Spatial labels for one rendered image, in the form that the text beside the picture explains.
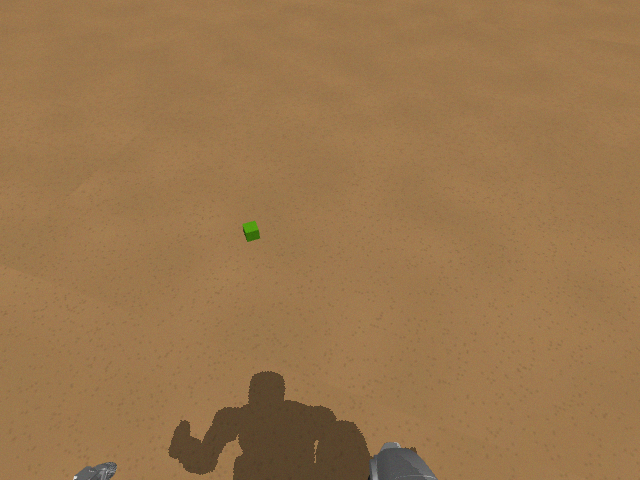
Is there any cube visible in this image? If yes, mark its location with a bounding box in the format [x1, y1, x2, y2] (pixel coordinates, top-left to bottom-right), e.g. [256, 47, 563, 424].
[242, 221, 260, 242]

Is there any left robot hand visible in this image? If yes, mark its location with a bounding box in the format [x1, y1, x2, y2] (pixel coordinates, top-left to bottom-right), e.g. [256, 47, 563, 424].
[73, 462, 117, 480]

